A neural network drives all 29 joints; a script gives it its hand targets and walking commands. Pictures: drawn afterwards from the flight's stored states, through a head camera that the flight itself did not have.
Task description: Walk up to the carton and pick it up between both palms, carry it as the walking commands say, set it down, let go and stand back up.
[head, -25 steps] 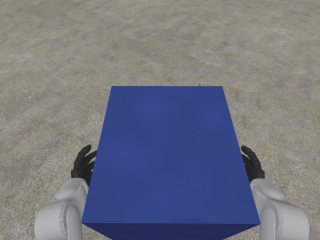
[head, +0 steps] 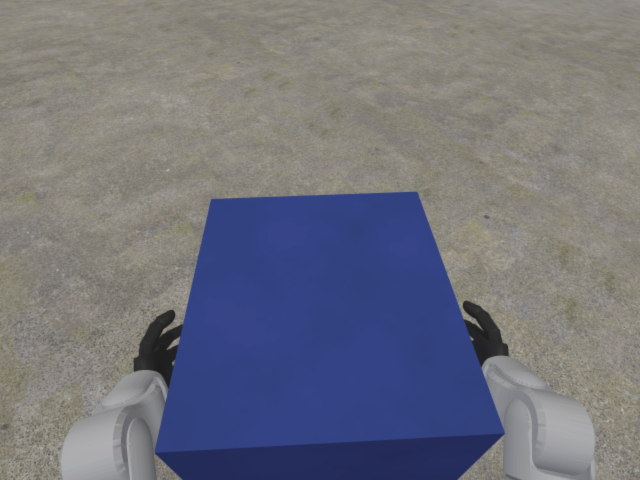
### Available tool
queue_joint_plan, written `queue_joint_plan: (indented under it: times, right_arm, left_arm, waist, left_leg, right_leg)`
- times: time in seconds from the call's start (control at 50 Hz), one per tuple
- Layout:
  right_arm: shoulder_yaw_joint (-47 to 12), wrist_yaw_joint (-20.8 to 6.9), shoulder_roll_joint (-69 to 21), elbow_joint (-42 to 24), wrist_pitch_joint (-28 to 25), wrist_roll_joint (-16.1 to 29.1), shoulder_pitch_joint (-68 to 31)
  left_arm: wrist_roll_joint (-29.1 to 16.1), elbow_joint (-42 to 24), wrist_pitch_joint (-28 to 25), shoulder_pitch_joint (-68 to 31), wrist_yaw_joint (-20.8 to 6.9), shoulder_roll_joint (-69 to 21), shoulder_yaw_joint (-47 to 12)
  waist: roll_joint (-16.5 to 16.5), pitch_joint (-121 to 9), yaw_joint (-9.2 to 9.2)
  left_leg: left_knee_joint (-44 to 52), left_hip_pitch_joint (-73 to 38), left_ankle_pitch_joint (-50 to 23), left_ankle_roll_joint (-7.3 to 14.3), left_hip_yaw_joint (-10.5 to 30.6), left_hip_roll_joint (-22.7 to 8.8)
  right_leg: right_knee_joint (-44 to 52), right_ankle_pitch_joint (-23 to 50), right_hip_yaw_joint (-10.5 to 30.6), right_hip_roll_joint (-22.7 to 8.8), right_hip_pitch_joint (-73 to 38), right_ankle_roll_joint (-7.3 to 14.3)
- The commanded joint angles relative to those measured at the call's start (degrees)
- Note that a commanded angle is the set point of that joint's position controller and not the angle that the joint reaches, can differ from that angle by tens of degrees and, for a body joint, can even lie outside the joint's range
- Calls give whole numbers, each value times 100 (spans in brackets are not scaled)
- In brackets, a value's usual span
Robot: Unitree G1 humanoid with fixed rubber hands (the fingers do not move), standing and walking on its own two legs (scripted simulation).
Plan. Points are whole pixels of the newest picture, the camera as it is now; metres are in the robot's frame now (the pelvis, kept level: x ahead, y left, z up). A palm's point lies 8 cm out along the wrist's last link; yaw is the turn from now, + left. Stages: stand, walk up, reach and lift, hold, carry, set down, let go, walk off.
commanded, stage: carry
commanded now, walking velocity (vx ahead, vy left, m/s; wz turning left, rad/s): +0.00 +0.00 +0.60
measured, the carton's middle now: (321, 349) +0.29 +0.00 +0.02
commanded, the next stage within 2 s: none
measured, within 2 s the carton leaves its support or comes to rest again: neither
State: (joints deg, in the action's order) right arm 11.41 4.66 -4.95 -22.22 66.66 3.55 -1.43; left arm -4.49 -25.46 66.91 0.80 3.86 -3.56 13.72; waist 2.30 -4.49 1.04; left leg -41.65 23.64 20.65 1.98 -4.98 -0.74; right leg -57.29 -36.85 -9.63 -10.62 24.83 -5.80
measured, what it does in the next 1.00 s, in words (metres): walks backwards, turning left: right foot, then left foot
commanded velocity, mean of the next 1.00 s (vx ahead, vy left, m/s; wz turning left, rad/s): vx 0.00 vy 0.11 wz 0.60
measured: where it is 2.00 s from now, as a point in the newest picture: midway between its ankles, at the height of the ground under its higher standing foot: outside the picture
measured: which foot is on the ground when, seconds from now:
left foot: down 0.00-0.32, up 0.34-0.66, down 0.68-1.00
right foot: up 0.00-0.30, down 0.32-0.70, up 0.72-0.98, down 1.00-1.00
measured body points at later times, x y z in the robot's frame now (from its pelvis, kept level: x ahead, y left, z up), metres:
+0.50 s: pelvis -0.04 -0.01 +0.02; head -0.06 -0.02 +0.47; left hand +0.14 +0.23 +0.10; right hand +0.24 -0.13 +0.09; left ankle -0.07 +0.12 -0.65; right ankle -0.01 -0.10 -0.71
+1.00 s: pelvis -0.12 +0.04 +0.00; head -0.09 +0.04 +0.45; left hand -0.03 +0.34 +0.07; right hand +0.19 +0.04 +0.05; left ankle -0.12 +0.12 -0.71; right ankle -0.06 -0.03 -0.71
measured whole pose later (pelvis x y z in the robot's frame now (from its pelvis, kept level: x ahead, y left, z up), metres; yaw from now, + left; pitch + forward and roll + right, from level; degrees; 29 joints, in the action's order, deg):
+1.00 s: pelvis -0.12 +0.04 +0.00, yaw +36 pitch +5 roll +0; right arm 13.1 3.4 -5.0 -29.1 63.9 4.9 1.9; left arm -6.4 -27.9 62.4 1.6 3.4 -6.5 13.9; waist -2.9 -3.2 -1.2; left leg -37.8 28.6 14.1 5.0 0.7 6.8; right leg -42.0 -24.0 -8.7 -3.2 26.6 -2.4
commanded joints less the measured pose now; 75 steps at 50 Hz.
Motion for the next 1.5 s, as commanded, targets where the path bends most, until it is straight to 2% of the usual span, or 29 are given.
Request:
queue_joint_plan:
  times: [0.0, 0.06, 0.18, 0.24, 0.26, 0.3, 0.32, 0.38, 0.44, 0.6, 0.64, 0.68, 0.7, 0.76, 0.8, 0.92, 0.96, 0.98, 1.0, 1.04, 1.08, 1.16, 1.28, 1.32, 1.34, 1.36, 1.38, 1.44, 1.48]
  right_arm:
    - [-4502, -776, -4601, -1599, -363, 1046, -2563]
    - [-4609, -835, -4575, -1926, -558, 1105, -2578]
    - [-4670, -777, -4066, -1935, -548, 979, -2222]
    - [-4734, -724, -3895, -1923, -470, 985, -2264]
    - [-4774, -715, -3860, -1861, -423, 986, -2214]
    - [-4843, -685, -3877, -1833, -330, 929, -2321]
    - [-4916, -681, -3867, -2007, -309, 1013, -2775]
    - [-4917, -752, -4141, -1727, -213, 1159, -3108]
    - [-4866, -755, -4232, -1658, -189, 1265, -3000]
    - [-4718, -723, -4117, -1519, 39, 1240, -2596]
    - [-4644, -745, -4193, -1347, 45, 1217, -2382]
    - [-4529, -761, -4189, -1279, -37, 1093, -2181]
    - [-4529, -767, -4389, -1432, -128, 1074, -2138]
    - [-4610, -807, -4590, -1759, -298, 1102, -2538]
    - [-4669, -819, -4585, -1903, -404, 1116, -2507]
    - [-4814, -786, -4302, -1907, -480, 1014, -2137]
    - [-4934, -745, -4227, -1910, -447, 1028, -2261]
    - [-4996, -740, -4239, -1903, -420, 1005, -2306]
    - [-5016, -728, -4144, -1864, -370, 987, -2310]
    - [-5125, -771, -4259, -1944, -377, 1154, -2854]
    - [-5075, -820, -4431, -1782, -373, 1238, -2973]
    - [-5027, -759, -4435, -1695, -314, 1207, -2728]
    - [-4808, -711, -4180, -1484, -62, 1127, -2253]
    - [-4663, -733, -4167, -1243, -21, 1111, -2009]
    - [-4569, -746, -4072, -1213, -23, 1035, -1924]
    - [-4517, -754, -4026, -1188, -17, 981, -1774]
    - [-4472, -764, -4169, -1366, -115, 988, -1981]
    - [-4545, -813, -4503, -1778, -307, 1071, -2518]
    - [-4619, -867, -4520, -1907, -398, 1109, -2524]
  left_arm:
    - [-1352, -1257, -379, -3125, -748, -5027, -5187]
    - [-1383, -1438, -565, -3117, -764, -5142, -5342]
    - [-1066, -1149, -586, -2437, -697, -4571, -5053]
    - [-959, -1036, -531, -2256, -678, -4335, -4876]
    - [-914, -994, -511, -2190, -679, -4242, -4814]
    - [-859, -908, -471, -2224, -692, -4070, -4691]
    - [-885, -983, -483, -2431, -687, -4068, -4643]
    - [-802, -973, -380, -2474, -693, -4130, -4485]
    - [-815, -1205, -331, -2700, -634, -4060, -4464]
    - [-698, -991, -137, -2118, -530, -4018, -4394]
    - [-739, -1044, -111, -2236, -522, -4092, -4451]
    - [-814, -1195, -125, -2541, -562, -4260, -4628]
    - [-1074, -1486, -186, -2815, -620, -4507, -4976]
    - [-1289, -1340, -337, -2872, -767, -5007, -5143]
    - [-1331, -1404, -431, -2836, -796, -5053, -5217]
    - [-1104, -1303, -565, -2325, -772, -4642, -5049]
    - [-996, -1133, -562, -2056, -797, -4534, -4868]
    - [-964, -1042, -575, -2039, -815, -4425, -4774]
    - [-944, -997, -562, -2018, -829, -4281, -4702]
    - [-878, -948, -565, -2073, -819, -4366, -4555]
    - [-957, -1198, -550, -2467, -815, -4394, -4604]
    - [-896, -1329, -466, -2424, -744, -4149, -4528]
    - [-790, -1149, -242, -1879, -617, -4062, -4484]
    - [-768, -1158, -172, -2065, -585, -4041, -4519]
    - [-771, -1220, -141, -2226, -580, -4063, -4537]
    - [-822, -1103, -120, -2266, -601, -4150, -4593]
    - [-1033, -1330, -166, -2633, -644, -4389, -4994]
    - [-1304, -1204, -300, -2925, -790, -4987, -5235]
    - [-1342, -1356, -397, -2976, -803, -5083, -5331]
  waist:
    - [-1483, -1834, 30]
    - [-1384, -2038, 30]
    - [-1008, -2003, 17]
    - [-991, -1892, -124]
    - [-656, -1929, -181]
    - [1561, -1486, -75]
    - [1554, -1373, -46]
    - [692, -713, -40]
    - [649, -866, -62]
    - [1136, -1451, -93]
    - [161, -1518, 58]
    - [-2047, -1449, 160]
    - [-1762, -1371, 111]
    - [-1254, -1719, 24]
    - [-1364, -1863, 7]
    - [-918, -2121, -22]
    - [-305, -2207, -275]
    - [1237, -2111, -200]
    - [2075, -1854, -104]
    - [916, -1449, -123]
    - [651, -1085, -83]
    - [1041, -1158, -114]
    - [1418, -1579, -131]
    - [79, -1512, 49]
    - [-1616, -1342, 156]
    - [-2029, -1181, 116]
    - [-1901, -1326, 64]
    - [-1516, -1532, -39]
    - [-1637, -1664, -31]
  left_leg:
    - [1073, -2284, -5701, 870, 1914, -1412]
    - [1391, -1965, -4128, 836, 1894, -1300]
    - [1659, -1386, -3150, 800, 2289, -1170]
    - [1505, -660, -2251, 445, 2077, -767]
    - [1206, -131, -1594, 242, 1749, -540]
    - [-814, 1582, 813, -173, 683, 365]
    - [-1704, 1669, 1051, -289, 451, -85]
    - [-2206, 1265, 511, -315, 320, -218]
    - [-1334, 822, 276, -393, 43, -137]
    - [653, 96, -98, -396, -304, -19]
    - [1766, -868, -1627, -142, 356, -197]
    - [1156, -2545, -6453, 785, 2472, -1583]
    - [1027, -2325, -6869, 1052, 2210, -1451]
    - [871, -2315, -6004, 868, 1577, -1140]
    - [1079, -1894, -4835, 847, 1619, -1038]
    - [1115, -1308, -3995, 849, 2047, -937]
    - [296, 250, -2895, 323, 1480, -463]
    - [-797, 1369, -208, -14, 831, 112]
    - [-2252, 2225, 1193, -282, 506, 209]
    - [-2890, 1699, 643, -359, 796, -339]
    - [-2253, 1336, 399, -469, 623, -313]
    - [-1130, 797, 292, -635, 2, -98]
    - [664, 21, 88, -568, -412, 60]
    - [1991, -1052, -804, -242, 284, -151]
    - [2011, -1800, -3126, 259, 2025, -1275]
    - [1667, -1948, -4813, 589, 2708, -1691]
    - [1253, -1944, -5517, 909, 2392, -1632]
    - [1174, -1516, -4292, 633, 1385, -1020]
    - [1410, -1183, -3054, 628, 1430, -944]
  right_leg:
    - [-656, 218, 512, 501, 1266, 104]
    - [-297, 839, 413, 649, 947, 195]
    - [1032, 1172, 337, 933, 117, 297]
    - [2802, 1718, 335, 809, -1127, 415]
    - [3332, 1893, 618, 378, -1900, 527]
    - [4070, 2518, 2919, -1697, -2526, 1179]
    - [3909, 2720, 2562, -2122, -2075, 1480]
    - [4037, 2291, 1232, -1211, -834, 1194]
    - [3608, 3095, 377, -847, -1175, 1019]
    - [2547, 5018, 84, -1408, -1879, 849]
    - [1302, 4186, -338, -906, -1195, 318]
    - [-439, -278, -404, 244, 1537, -144]
    - [-809, -350, 8, 227, 1528, -100]
    - [-622, 204, 224, 438, 1457, 80]
    - [-258, 685, 194, 536, 1043, 150]
    - [1594, 1223, 263, 685, -115, 349]
    - [3283, 2315, 793, 13, -2127, 621]
    - [3637, 3584, 2191, -1463, -2887, 1027]
    - [3697, 4477, 3335, -2578, -2874, 1578]
    - [3711, 3973, 2080, -2081, -1660, 1499]
    - [3655, 3246, 1238, -1494, -1057, 1114]
    - [3516, 3740, 277, -1307, -1190, 827]
    - [2622, 4298, -188, -1412, -1621, 630]
    - [1236, 3127, -557, -819, -705, 167]
    - [-167, 418, -653, -90, 1033, -113]
    - [-1238, -349, -185, 146, 1868, -172]
    - [-1707, -468, 240, 211, 2003, -101]
    - [-1366, 526, 377, 253, 1547, -23]
    - [-834, 961, 306, 343, 1119, 41]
